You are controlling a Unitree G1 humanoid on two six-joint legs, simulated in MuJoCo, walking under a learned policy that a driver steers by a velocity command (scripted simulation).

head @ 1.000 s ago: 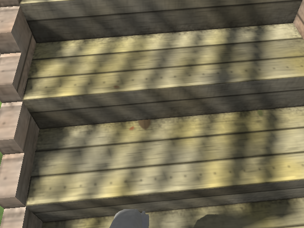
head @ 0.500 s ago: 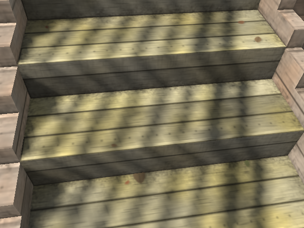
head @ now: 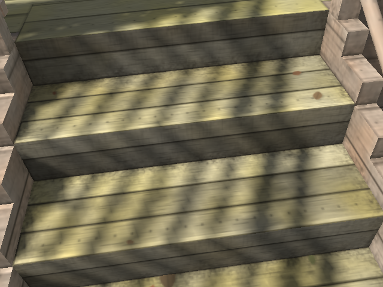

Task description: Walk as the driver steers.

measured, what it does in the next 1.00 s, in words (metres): climbs: left foot 0.17 m higher, then right foot 0.17 m higher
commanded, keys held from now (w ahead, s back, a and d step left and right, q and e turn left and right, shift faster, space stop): w+shift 0.64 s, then w+q+shift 0.16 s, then q+shift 0.20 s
